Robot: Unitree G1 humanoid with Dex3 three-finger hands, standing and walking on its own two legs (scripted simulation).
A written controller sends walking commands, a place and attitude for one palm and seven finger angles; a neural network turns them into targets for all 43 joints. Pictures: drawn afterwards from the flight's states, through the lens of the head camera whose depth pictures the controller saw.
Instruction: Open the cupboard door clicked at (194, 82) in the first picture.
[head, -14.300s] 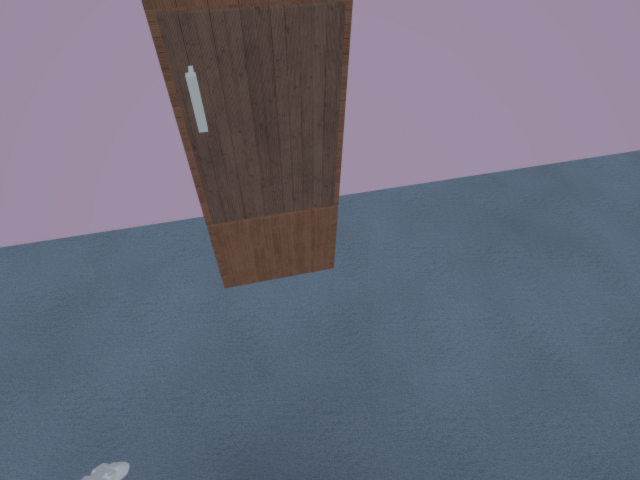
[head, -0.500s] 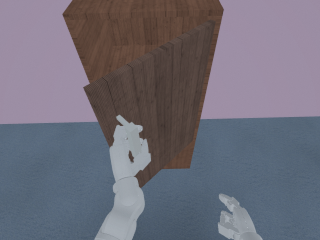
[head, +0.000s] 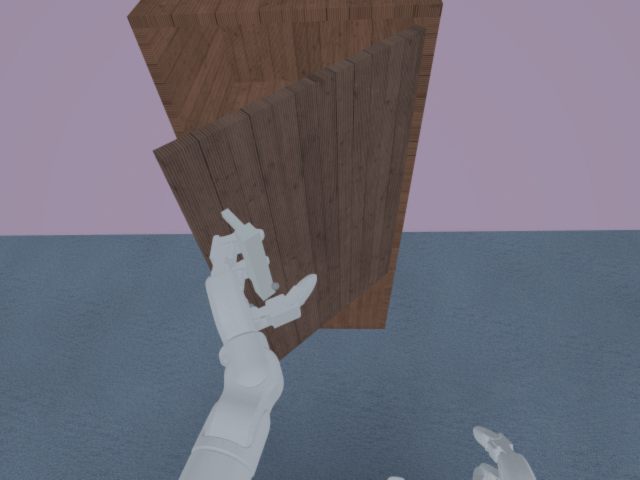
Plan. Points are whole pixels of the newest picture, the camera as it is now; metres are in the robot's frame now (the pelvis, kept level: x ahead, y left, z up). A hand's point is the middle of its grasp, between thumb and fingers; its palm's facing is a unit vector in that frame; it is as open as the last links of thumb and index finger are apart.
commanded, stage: open thumb and fingers to let go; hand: left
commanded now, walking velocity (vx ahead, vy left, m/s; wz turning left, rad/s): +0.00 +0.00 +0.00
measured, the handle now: (248, 255) +0.38 +0.11 +0.07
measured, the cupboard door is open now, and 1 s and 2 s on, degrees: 42 44 45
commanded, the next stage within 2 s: slide the hand sideways off the handle in 0.42 s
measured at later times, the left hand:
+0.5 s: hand (276, 284) +0.34 +0.07 +0.07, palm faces +0.35 -0.94 -0.04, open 15.5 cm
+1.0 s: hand (274, 318) +0.29 +0.07 +0.07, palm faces -0.07 -1.00 -0.01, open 16.4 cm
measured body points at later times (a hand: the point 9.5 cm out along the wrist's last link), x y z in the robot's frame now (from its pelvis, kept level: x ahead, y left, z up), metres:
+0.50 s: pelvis -0.02 +0.04 -0.01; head +0.01 +0.02 +0.44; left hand +0.31 +0.12 +0.07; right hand +0.14 -0.18 -0.12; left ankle -0.01 +0.18 -0.70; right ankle +0.02 -0.09 -0.70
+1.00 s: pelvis -0.02 +0.05 -0.01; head +0.02 +0.03 +0.44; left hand +0.29 +0.12 +0.07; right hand +0.12 -0.18 -0.11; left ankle -0.01 +0.18 -0.70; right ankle +0.02 -0.09 -0.70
